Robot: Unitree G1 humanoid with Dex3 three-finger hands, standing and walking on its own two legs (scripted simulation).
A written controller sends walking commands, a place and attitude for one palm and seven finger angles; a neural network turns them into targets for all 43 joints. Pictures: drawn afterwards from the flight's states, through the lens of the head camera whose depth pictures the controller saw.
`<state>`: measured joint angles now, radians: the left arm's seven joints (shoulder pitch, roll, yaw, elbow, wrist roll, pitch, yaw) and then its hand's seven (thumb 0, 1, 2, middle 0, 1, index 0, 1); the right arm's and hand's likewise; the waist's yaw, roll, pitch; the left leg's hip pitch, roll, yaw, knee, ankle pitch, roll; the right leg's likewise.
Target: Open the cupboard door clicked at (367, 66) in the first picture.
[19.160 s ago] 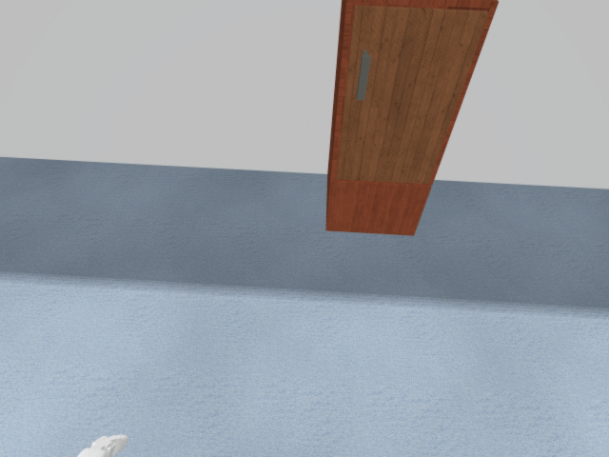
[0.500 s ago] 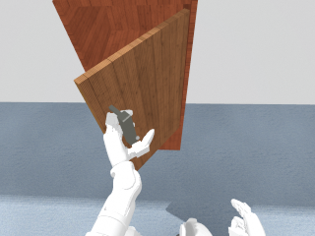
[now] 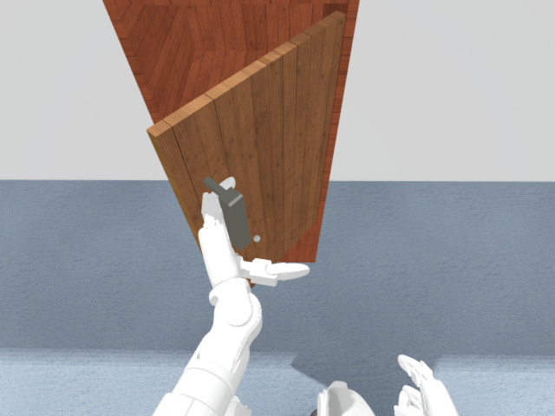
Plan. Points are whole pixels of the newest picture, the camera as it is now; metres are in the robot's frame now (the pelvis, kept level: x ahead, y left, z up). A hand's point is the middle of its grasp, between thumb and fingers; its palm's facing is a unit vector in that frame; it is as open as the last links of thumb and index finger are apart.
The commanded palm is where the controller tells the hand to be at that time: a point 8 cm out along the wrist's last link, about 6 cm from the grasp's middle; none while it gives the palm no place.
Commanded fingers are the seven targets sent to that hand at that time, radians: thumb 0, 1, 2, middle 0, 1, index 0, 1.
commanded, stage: slide the hand sideways off the handle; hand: left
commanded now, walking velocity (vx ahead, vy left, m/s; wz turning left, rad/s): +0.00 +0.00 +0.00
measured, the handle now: (226, 213) +0.40 +0.09 +0.04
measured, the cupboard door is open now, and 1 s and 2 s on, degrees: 49 54 54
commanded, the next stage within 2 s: draw the hand back to the body in 1.26 s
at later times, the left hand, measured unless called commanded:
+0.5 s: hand (256, 266) +0.31 +0.04 +0.05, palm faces -0.08 -1.00 +0.02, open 16.3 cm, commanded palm +0.28 +0.10 +0.04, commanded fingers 0.00 -0.50 0.30 -0.15 -0.30 -0.15 -0.30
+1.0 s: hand (225, 308) +0.25 +0.08 +0.05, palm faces -0.04 -1.00 -0.01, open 16.3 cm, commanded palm +0.23 +0.14 +0.04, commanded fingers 0.00 -0.50 0.30 -0.15 -0.30 -0.15 -0.30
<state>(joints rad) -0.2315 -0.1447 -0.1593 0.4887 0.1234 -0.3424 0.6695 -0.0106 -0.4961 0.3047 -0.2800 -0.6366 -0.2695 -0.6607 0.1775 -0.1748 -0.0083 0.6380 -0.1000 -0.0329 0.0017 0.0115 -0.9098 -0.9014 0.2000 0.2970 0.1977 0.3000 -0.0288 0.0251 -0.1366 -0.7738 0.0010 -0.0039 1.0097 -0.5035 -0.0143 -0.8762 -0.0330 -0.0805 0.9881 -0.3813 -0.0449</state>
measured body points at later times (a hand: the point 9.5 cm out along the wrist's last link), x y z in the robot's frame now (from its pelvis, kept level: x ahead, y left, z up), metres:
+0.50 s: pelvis +0.00 +0.02 +0.00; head +0.07 +0.01 +0.44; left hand +0.31 +0.09 +0.05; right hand +0.15 -0.21 -0.10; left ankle -0.01 +0.13 -0.67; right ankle +0.06 -0.10 -0.67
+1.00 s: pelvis +0.02 +0.01 +0.00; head +0.09 -0.01 +0.44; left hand +0.25 +0.13 +0.05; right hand +0.21 -0.21 -0.09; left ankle -0.01 +0.13 -0.67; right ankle +0.06 -0.10 -0.67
